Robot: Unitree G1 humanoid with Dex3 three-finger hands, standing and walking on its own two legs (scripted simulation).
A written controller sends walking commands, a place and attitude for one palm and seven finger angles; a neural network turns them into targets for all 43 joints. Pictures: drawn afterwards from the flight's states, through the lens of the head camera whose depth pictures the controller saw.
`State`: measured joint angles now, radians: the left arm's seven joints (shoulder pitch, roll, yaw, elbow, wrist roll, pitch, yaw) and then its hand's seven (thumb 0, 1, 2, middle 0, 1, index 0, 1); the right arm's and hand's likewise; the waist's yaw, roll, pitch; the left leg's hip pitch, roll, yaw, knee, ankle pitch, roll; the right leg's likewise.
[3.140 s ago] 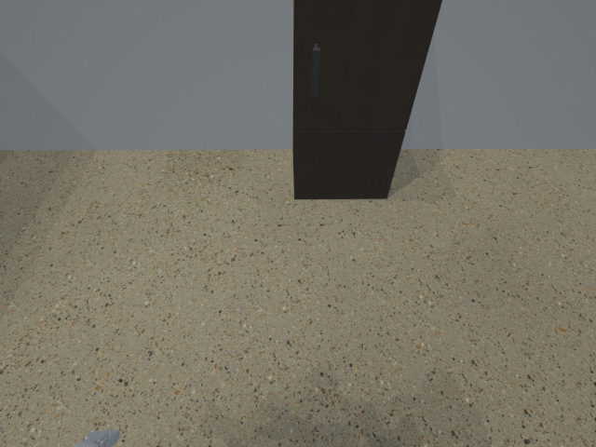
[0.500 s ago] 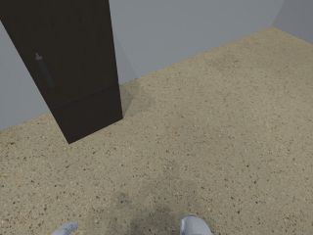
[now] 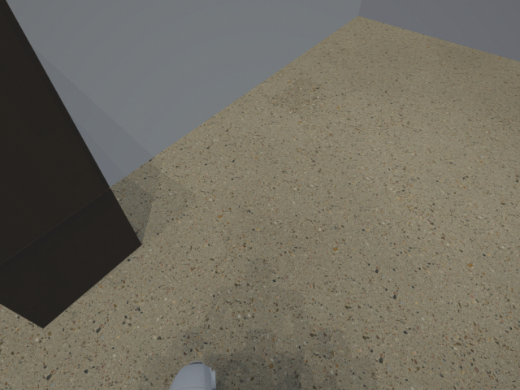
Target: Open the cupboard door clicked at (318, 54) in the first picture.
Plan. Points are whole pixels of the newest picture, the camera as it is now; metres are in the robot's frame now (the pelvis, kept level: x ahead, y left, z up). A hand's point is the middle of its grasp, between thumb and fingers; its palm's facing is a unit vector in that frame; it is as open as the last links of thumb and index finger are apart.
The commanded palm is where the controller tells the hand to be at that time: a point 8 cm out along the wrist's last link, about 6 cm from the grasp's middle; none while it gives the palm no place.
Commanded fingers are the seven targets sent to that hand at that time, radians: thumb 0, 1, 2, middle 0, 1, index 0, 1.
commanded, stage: turn to face it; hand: left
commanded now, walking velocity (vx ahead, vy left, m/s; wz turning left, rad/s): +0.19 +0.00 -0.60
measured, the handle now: out of the picture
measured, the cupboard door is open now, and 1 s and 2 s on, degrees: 0 0 0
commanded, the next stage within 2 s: take the last steps up to it in 1.68 s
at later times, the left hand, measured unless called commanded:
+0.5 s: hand out of the picture +0.14 +0.25 -0.17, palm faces +0.11 -0.98 -0.16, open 7.4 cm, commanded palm none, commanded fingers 0.00 0.90 0.90 -0.20 -0.30 -0.20 -0.30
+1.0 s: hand out of the picture +0.06 +0.24 -0.15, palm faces +0.41 -0.87 -0.26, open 7.4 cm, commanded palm none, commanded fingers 0.00 0.90 0.90 -0.20 -0.30 -0.20 -0.30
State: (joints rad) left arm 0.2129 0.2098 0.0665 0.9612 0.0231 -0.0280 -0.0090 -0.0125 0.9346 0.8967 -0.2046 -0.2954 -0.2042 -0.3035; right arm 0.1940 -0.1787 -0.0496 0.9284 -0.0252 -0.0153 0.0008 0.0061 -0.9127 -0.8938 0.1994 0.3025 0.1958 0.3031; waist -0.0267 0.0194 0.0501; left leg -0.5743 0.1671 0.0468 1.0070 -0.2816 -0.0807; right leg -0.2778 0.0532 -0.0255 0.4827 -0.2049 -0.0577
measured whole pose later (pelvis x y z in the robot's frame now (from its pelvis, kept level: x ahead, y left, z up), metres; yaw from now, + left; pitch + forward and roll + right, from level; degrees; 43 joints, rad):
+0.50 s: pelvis +0.09 +0.06 +0.01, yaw +5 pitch +1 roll -2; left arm 0.19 0.18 0.05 1.00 0.02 0.04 0.01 0.01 0.91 0.90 -0.20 -0.29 -0.20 -0.30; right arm 0.27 -0.17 -0.04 1.01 -0.02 0.02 -0.01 0.00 -0.93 -0.89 0.20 0.30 0.20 0.30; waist -0.03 -0.02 0.03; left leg -0.29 -0.04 0.00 0.43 -0.15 0.07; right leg -0.42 -0.05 -0.01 0.90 -0.42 0.07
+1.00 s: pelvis +0.07 +0.03 +0.00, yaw +25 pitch +0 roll +2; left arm 0.20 0.20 0.03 0.90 0.03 0.02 0.01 0.00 0.90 0.90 -0.20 -0.30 -0.20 -0.30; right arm 0.17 -0.27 -0.09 0.93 -0.01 0.08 0.03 0.01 -0.91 -0.89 0.20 0.30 0.19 0.30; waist -0.01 -0.01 0.08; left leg -0.41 0.05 0.06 0.88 -0.44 -0.07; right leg -0.22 -0.15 -0.21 0.55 -0.31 0.02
